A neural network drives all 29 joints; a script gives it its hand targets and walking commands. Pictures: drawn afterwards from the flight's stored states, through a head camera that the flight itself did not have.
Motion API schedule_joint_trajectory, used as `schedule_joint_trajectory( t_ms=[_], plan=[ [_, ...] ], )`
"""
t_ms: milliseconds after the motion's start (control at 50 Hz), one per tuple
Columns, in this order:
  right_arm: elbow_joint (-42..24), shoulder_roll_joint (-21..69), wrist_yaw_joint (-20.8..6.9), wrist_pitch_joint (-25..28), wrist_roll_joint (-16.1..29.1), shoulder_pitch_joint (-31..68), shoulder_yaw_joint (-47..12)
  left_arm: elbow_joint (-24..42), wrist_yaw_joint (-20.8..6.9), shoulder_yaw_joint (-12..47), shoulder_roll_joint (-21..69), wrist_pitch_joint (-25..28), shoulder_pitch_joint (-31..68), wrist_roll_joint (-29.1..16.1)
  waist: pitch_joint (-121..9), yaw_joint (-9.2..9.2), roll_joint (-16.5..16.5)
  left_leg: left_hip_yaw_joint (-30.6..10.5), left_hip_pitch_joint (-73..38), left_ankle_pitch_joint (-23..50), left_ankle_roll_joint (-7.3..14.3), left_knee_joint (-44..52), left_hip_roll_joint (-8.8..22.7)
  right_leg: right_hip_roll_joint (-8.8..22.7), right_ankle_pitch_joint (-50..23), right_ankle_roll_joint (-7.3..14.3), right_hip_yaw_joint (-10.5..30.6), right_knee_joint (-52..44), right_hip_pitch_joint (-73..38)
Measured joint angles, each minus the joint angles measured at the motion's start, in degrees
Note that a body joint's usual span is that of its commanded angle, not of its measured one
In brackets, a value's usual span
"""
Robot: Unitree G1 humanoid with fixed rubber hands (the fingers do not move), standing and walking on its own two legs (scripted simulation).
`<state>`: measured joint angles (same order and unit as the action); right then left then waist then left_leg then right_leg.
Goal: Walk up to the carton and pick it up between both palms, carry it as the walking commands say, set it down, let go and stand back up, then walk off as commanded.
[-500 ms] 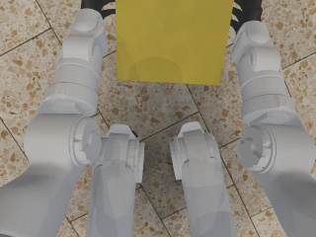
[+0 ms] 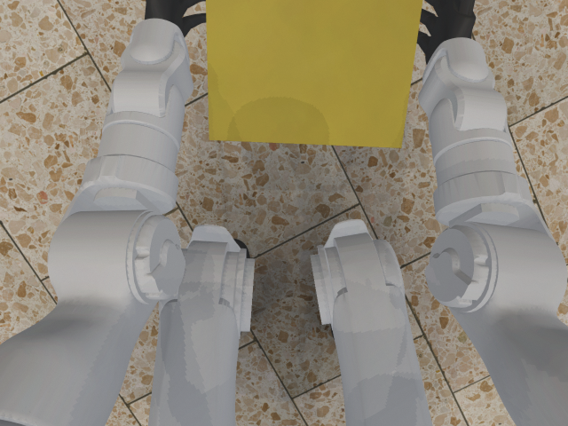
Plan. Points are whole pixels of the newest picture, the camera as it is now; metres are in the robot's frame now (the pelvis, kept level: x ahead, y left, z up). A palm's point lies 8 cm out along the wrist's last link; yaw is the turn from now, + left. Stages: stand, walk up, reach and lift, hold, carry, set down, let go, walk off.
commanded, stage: set down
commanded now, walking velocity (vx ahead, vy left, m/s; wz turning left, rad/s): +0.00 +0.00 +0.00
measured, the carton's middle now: (303, 59) +0.53 -0.02 -0.24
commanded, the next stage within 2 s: none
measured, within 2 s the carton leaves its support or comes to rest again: rests again in 0.60 s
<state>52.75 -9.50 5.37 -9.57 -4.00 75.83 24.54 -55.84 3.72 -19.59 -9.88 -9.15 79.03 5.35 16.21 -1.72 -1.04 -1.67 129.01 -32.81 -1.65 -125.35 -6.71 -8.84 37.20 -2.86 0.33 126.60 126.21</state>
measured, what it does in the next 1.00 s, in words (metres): stands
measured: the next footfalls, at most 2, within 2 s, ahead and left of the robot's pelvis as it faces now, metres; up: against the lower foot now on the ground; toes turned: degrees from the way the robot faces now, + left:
none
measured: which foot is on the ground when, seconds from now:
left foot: down 0.00-1.00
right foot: down 0.00-1.00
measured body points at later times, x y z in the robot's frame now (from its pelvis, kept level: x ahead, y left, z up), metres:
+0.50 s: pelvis +0.01 +0.00 -0.01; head +0.36 +0.00 +0.26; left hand +0.57 +0.13 -0.16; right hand +0.55 -0.18 -0.16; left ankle +0.11 +0.11 -0.34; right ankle +0.10 -0.11 -0.34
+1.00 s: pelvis -0.01 +0.00 -0.01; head +0.35 +0.00 +0.25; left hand +0.54 +0.17 -0.19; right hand +0.52 -0.19 -0.18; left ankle +0.11 +0.11 -0.34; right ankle +0.10 -0.11 -0.34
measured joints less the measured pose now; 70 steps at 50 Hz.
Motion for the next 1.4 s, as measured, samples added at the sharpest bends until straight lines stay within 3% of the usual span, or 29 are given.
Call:
schedule_joint_trajectory(
  t_ms=[360,660,760,880,1020,1140,1240,1400],
  plan=[
    [0.93,0.03,-0.91,1.06,-0.69,0.84,0.37,-0.34,-1.68,-0.84,-0.58,1.17,0.51,1.05,0.52,0.17,0.69,0.21,0.21,-1.48,0.40,-1.41,0.89,0.58,0.90,0.48,-0.58,1.04,0.41],
    [3.20,-0.37,-0.81,3.81,-0.20,-0.37,-1.84,-3.26,-0.72,1.36,-1.80,3.68,-0.19,-0.37,1.44,0.06,0.48,0.40,0.22,-2.23,0.70,-2.74,1.25,1.20,1.48,0.61,-0.95,2.11,0.35],
    [4.16,-2.17,0.12,6.47,3.25,-0.77,-6.49,-5.27,0.19,6.24,-3.51,6.15,-0.16,-3.69,2.95,0.09,0.72,0.75,-0.42,-1.90,0.73,-2.77,1.44,1.40,1.07,0.56,-0.77,2.30,-0.11],
    [5.93,-4.80,1.45,6.77,10.72,-0.24,-13.68,-7.53,2.44,11.87,-7.52,6.57,-0.72,-10.56,6.16,-0.17,1.06,1.25,-1.49,-0.36,0.84,-1.81,1.82,2.09,-0.60,0.84,-0.65,1.62,-0.88],
    [7.90,-7.57,1.80,6.57,13.02,2.61,-14.38,-8.70,2.46,14.69,-11.00,6.18,1.31,-15.42,7.67,-0.82,-0.10,1.83,-1.39,1.83,1.28,-0.91,1.94,3.52,-2.33,1.12,-0.66,1.05,-0.96],
    [10.08,-9.72,0.70,6.34,15.28,3.92,-15.99,-11.71,2.08,15.20,-12.32,6.16,5.04,-17.01,7.03,-1.28,0.57,1.91,-0.95,2.14,1.52,-0.58,2.60,3.91,-3.02,1.47,-0.93,0.61,-0.25],
    [8.19,-9.96,0.56,6.29,16.15,3.14,-16.65,-10.33,2.50,14.90,-11.95,6.19,4.60,-16.48,5.95,-0.92,0.93,1.81,-1.23,1.30,1.53,-0.40,3.23,3.86,-2.79,1.92,-1.20,0.19,-0.20],
    [-1.50,-8.73,0.96,4.12,14.88,-1.80,-15.64,-0.87,2.63,13.16,-11.26,4.21,-1.34,-14.99,3.48,-0.66,0.82,1.86,-4.32,0.29,1.31,3.18,3.36,4.15,-2.06,2.59,-0.92,-3.13,-2.84]
  ],
)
